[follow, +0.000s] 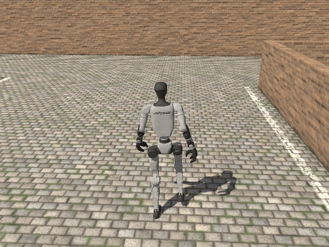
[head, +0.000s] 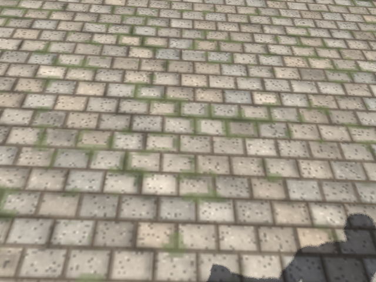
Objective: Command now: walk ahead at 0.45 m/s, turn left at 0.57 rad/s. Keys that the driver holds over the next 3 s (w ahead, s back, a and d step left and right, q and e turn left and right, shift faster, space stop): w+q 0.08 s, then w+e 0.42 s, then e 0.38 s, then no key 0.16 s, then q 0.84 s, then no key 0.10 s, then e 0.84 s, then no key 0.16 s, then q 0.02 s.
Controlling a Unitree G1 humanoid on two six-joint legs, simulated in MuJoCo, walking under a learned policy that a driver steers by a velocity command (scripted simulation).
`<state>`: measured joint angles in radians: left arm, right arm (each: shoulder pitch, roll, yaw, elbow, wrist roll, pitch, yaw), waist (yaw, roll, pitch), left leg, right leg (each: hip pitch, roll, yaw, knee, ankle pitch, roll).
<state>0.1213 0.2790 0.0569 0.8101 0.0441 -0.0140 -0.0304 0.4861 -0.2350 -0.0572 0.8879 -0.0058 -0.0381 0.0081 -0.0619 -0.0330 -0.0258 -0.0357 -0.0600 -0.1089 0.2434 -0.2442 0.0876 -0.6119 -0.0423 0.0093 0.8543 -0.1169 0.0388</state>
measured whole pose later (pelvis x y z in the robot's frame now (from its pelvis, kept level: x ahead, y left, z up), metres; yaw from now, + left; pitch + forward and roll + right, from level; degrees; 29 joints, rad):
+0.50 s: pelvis +0.27 -0.04 +0.00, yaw -2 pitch +1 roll -1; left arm 0.41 0.23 0.05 0.94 0.00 -0.06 -0.01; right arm 0.13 -0.25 -0.03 0.77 -0.05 -0.04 0.03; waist 0.04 0.04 0.04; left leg -0.59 0.07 -0.03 0.88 -0.21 -0.02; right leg -0.11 0.12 0.06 0.29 -0.19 -0.10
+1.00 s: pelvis +0.43 -0.01 -0.01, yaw -19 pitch +0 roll +0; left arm 0.18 0.29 0.08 0.79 0.02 0.07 -0.02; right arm 0.22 -0.25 -0.03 0.79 -0.03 -0.02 -0.02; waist -0.01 -0.02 0.08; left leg -0.29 0.04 0.15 0.43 -0.14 0.05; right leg -0.48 0.01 0.02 0.96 -0.39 0.01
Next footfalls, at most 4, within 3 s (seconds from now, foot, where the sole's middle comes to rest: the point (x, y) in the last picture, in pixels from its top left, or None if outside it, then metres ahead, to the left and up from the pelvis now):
0.20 right None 0.28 -0.11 -0.79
0.68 left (156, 271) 0.55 0.05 -0.79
1.12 right None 0.44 -0.14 -0.79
1.52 left None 0.45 0.06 -0.79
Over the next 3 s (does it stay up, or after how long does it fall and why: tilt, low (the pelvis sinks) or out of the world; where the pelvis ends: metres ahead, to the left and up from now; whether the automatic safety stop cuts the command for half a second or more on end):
stays up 0.39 -0.02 -0.02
